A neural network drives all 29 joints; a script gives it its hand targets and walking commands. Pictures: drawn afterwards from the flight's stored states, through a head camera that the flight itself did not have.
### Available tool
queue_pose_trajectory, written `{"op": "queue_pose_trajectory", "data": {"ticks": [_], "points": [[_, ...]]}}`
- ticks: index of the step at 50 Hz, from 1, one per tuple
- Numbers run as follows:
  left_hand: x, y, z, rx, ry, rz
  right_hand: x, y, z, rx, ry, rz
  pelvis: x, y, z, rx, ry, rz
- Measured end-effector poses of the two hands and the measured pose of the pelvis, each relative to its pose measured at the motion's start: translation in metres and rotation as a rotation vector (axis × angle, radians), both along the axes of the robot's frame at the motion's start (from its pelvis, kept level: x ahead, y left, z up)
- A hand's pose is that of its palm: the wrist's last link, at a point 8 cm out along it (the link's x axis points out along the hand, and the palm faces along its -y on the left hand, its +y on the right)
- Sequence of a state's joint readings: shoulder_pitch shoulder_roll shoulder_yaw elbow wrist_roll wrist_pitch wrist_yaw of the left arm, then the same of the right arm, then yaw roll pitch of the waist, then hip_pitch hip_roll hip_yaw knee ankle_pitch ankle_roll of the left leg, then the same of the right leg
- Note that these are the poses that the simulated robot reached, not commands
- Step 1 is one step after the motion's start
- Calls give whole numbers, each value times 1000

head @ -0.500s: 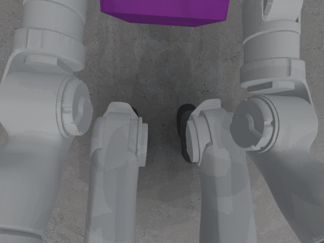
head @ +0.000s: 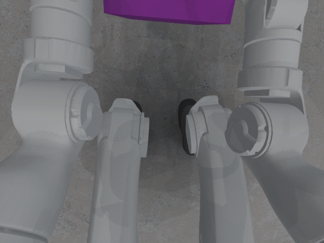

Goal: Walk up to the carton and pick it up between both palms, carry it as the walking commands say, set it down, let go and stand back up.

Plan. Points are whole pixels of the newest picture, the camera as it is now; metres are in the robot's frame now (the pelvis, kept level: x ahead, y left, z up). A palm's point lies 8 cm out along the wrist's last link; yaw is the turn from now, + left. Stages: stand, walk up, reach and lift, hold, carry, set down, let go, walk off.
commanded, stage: reach and lift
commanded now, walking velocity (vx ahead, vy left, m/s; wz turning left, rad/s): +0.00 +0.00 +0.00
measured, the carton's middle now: out of the picture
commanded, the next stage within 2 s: none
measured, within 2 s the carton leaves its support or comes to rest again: neither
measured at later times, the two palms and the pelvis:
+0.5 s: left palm out of the picture +0.55 +0.13 -0.07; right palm out of the picture +0.54 -0.13 -0.05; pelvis -0.03 +0.00 +0.04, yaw +1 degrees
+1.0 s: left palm out of the picture +0.53 +0.12 +0.00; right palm out of the picture +0.51 -0.13 +0.02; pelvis -0.03 +0.00 +0.10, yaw +1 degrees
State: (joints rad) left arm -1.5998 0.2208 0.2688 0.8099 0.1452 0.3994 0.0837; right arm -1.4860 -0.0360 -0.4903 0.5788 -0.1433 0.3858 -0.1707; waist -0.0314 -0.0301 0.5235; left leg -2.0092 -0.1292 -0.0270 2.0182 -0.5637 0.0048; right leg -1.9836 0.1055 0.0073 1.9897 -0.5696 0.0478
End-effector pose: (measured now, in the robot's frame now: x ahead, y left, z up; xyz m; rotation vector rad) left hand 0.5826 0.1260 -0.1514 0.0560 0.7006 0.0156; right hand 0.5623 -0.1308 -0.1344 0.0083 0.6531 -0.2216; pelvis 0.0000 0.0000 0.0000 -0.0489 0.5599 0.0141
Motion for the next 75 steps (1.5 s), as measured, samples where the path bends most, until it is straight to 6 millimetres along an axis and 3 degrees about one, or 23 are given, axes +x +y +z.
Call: {"op": "queue_pose_trajectory", "data": {"ticks": [10,23,39,59,68,75], "points": [[-13,-5,41,-8,-9,8,-16,-5,38,2,-13,-6,-9,1,19,2,-56,5],[-29,-2,80,-14,-15,32,-26,-2,79,7,-21,8,-28,-3,40,19,-94,7],[-37,-5,124,-7,-26,18,-37,-5,122,15,-35,-8,-24,1,78,11,-121,11],[-61,-3,181,-6,-34,31,-59,-2,178,22,-45,-2,-31,1,114,14,-190,13],[-68,-4,216,1,-19,19,-68,-4,213,14,-29,-3,-23,1,134,15,-159,8],[-77,0,253,30,37,11,-73,0,249,5,31,18,7,0,149,22,11,-6]]}}
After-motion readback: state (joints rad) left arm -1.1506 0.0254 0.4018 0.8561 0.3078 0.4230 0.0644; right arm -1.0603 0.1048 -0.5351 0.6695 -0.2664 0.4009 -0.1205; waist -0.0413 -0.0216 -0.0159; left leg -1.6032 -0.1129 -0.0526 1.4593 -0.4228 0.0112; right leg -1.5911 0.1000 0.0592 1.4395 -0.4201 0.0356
